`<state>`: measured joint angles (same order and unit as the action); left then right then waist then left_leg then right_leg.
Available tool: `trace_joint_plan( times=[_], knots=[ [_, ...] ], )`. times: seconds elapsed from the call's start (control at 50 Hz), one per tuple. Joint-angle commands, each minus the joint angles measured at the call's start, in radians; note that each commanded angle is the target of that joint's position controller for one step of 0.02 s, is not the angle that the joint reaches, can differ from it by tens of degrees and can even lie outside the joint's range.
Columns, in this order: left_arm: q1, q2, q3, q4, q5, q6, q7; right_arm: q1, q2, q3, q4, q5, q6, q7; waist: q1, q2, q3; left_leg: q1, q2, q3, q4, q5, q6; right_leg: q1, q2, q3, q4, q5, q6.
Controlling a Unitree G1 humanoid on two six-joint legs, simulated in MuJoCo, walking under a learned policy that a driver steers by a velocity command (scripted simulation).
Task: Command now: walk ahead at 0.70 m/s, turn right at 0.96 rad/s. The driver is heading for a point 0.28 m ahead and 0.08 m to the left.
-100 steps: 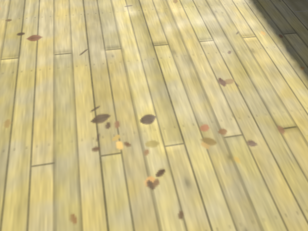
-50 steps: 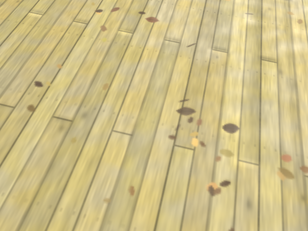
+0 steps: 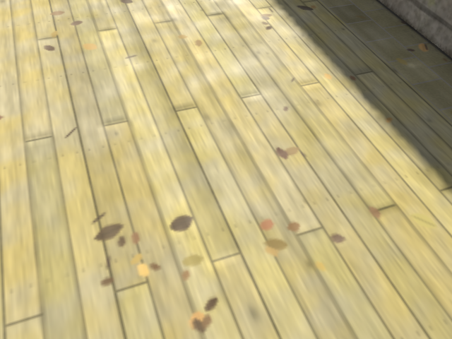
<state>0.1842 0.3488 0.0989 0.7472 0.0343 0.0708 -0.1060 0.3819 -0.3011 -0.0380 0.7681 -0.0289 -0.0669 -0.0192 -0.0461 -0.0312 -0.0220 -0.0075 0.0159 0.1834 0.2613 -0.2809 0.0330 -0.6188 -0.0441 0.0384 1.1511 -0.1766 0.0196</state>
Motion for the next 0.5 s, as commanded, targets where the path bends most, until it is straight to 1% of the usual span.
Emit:
trace_joint_plan(
  times=[0.02,0.06,0.08,0.1,0.12,0.14,0.16,0.18,0.2,0.22,0.24,0.26,0.28,0.3,0.32,0.34,0.36,0.38,0.4,0.42,0.44,0.46,0.5],
  knots=[
    [-0.193,0.034,-0.004,-0.116,-0.001,-0.027,-0.009,0.067,-0.117,-0.034,-0.009,-0.003,-0.028,0.002,-0.047,0.12,0.15,0.135,0.296,-0.211,-0.167,-0.185,0.05,-0.343,-0.032,-0.008,-0.013,0.036,-0.018],
    [-0.237,0.007,-0.018,-0.129,0.003,-0.041,-0.008,0.125,-0.087,-0.025,0.03,-0.013,-0.039,0.006,-0.058,0.1,0.187,0.115,0.301,-0.193,-0.185,-0.153,0.072,-0.351,-0.018,0.023,-0.075,0.048,-0.042],
    [-0.25,-0.007,-0.026,-0.135,0.004,-0.049,-0.005,0.14,-0.078,-0.02,0.05,-0.018,-0.044,0.01,-0.052,0.097,0.205,0.103,0.303,-0.181,-0.2,-0.136,0.085,-0.342,-0.005,0.037,-0.124,0.051,-0.058],
    [-0.267,-0.012,-0.033,-0.142,0.004,-0.057,-0.004,0.142,-0.075,-0.017,0.066,-0.02,-0.048,0.012,-0.044,0.096,0.22,0.089,0.302,-0.159,-0.216,-0.101,0.095,-0.319,0.005,0.031,-0.184,0.048,-0.074],
    [-0.299,-0.008,-0.038,-0.155,0.004,-0.065,-0.004,0.144,-0.079,-0.016,0.08,-0.018,-0.049,0.013,-0.039,0.096,0.233,0.079,0.301,-0.135,-0.232,-0.036,0.106,-0.286,0.011,0.002,-0.25,0.036,-0.087],
    [-0.317,-0.017,-0.048,-0.162,0.009,-0.074,-0.003,0.128,-0.082,-0.013,0.093,-0.016,-0.047,0.012,-0.027,0.093,0.251,0.067,0.29,-0.086,-0.229,0.133,0.11,-0.232,0.017,-0.052,-0.334,0.02,-0.099],
    [-0.333,-0.034,-0.06,-0.165,0.019,-0.081,-0.002,0.129,-0.088,-0.011,0.111,-0.009,-0.042,0.011,-0.025,0.092,0.253,0.049,0.278,-0.035,-0.216,0.335,0.112,-0.142,0.031,-0.119,-0.419,-0.004,-0.114],
    [-0.324,-0.048,-0.068,-0.159,0.027,-0.088,0.004,0.143,-0.1,-0.009,0.136,-0.001,-0.034,0.009,-0.017,0.101,0.234,0.041,0.265,0.011,-0.163,0.618,0.108,-0.022,0.065,-0.175,-0.482,-0.036,-0.134],
    [-0.268,-0.052,-0.068,-0.142,0.03,-0.093,0.015,0.166,-0.123,-0.009,0.165,0.006,-0.028,0.006,0.012,0.137,0.179,0.052,0.27,0.026,-0.057,0.986,0.105,0.112,0.119,-0.216,-0.493,-0.047,-0.153],
    [-0.129,-0.035,-0.06,-0.102,0.027,-0.101,0.028,0.161,-0.153,-0.013,0.184,0.011,-0.02,0.004,0.088,0.174,0.092,0.056,0.27,0.035,0.124,1.218,0.094,0.268,0.158,-0.212,-0.517,-0.038,-0.174],
    [0.081,-0.008,-0.047,-0.029,0.029,-0.115,0.044,0.135,-0.16,-0.012,0.184,0.026,-0.015,0.001,0.19,0.172,-0.029,-0.01,0.237,0.056,0.355,1.179,0.065,0.523,0.158,-0.165,-0.646,0.112,-0.197],
    [0.234,0.062,-0.023,0.027,0.045,-0.119,0.066,0.114,-0.143,-0.005,0.162,0.033,-0.02,0.006,0.254,0.164,-0.148,-0.219,0.187,0.038,0.62,0.805,0.04,0.817,0.043,-0.041,-0.639,0.161,-0.202],
    [0.234,0.185,-0.004,0.029,0.047,-0.119,0.088,0.215,0.028,0.027,0.113,0.051,-0.018,0.03,0.142,-0.118,-0.333,-0.568,0.018,-0.018,1.05,-0.347,-0.011,1.152,-0.363,0.413,-0.564,0.599,-0.296],
    [0.306,0.219,0.017,0.026,-0.002,-0.114,0.101,0.198,-0.104,-0.016,0.129,0.066,-0.013,0.014,0.204,0.025,-0.483,-0.523,-0.043,-0.284,1.187,-0.302,0.005,1.084,-0.409,0.548,-0.599,0.923,-0.344],
    [0.202,0.178,0.003,0.052,-0.018,-0.118,0.109,0.113,-0.069,-0.014,0.104,0.075,-0.012,0.008,0.127,-0.005,-0.3,-0.545,-0.002,-0.312,1.15,-0.187,0.007,0.913,-0.345,0.341,-0.642,1.046,-0.314],
    [0.122,0.088,-0.021,0.05,-0.023,-0.125,0.107,0.098,-0.028,0.001,0.105,0.057,-0.013,0.008,0.082,-0.013,-0.137,-0.564,0.034,-0.256,1.058,-0.147,0.002,0.753,-0.296,0.238,-0.7,0.975,-0.284],
    [0.062,0.017,-0.041,0.05,-0.024,-0.132,0.104,0.095,-0.023,-0.001,0.126,0.032,-0.004,0.008,0.046,0.003,-0.051,-0.548,0.059,-0.244,0.98,-0.114,-0.002,0.65,-0.236,0.172,-0.747,0.895,-0.24],
    [0.016,-0.021,-0.055,0.045,-0.033,-0.133,0.108,0.141,0.001,0.005,0.144,0.014,0.017,0.013,0.005,-0.022,-0.042,-0.485,0.062,-0.227,0.934,-0.092,-0.016,0.564,-0.203,0.122,-0.803,0.827,-0.237],
    [0.026,-0.046,-0.067,0.057,-0.03,-0.141,0.105,0.151,0.005,0.0,0.157,0.001,0.033,0.015,-0.005,-0.016,-0.027,-0.417,0.06,-0.228,0.892,-0.069,-0.019,0.494,-0.187,0.085,-0.825,0.884,-0.218],
    [0.047,-0.036,-0.068,0.073,-0.027,-0.152,0.103,0.157,0.02,-0.002,0.159,0.0,0.042,0.019,-0.019,-0.016,-0.042,-0.385,0.044,-0.215,0.868,-0.049,-0.025,0.476,-0.179,0.06,-0.835,0.948,-0.22],
    [0.053,-0.021,-0.065,0.089,-0.03,-0.159,0.103,0.161,0.036,-0.001,0.163,0.0,0.049,0.022,-0.035,-0.018,-0.039,-0.372,0.038,-0.2,0.843,-0.025,-0.032,0.448,-0.166,0.028,-0.849,0.976,-0.221],
    [0.054,-0.014,-0.065,0.096,-0.029,-0.163,0.103,0.146,0.04,-0.002,0.163,-0.002,0.053,0.024,-0.04,-0.03,-0.047,-0.369,0.032,-0.193,0.817,0.004,-0.033,0.436,-0.155,0.004,-0.858,0.974,-0.219],
    [0.065,-0.029,-0.074,0.118,-0.025,-0.163,0.105,0.091,0.038,-0.004,0.157,-0.003,0.06,0.023,-0.033,-0.055,-0.032,-0.393,0.028,-0.179,0.749,0.064,-0.032,0.43,-0.13,-0.034,-0.866,0.97,-0.206]
  ],
)
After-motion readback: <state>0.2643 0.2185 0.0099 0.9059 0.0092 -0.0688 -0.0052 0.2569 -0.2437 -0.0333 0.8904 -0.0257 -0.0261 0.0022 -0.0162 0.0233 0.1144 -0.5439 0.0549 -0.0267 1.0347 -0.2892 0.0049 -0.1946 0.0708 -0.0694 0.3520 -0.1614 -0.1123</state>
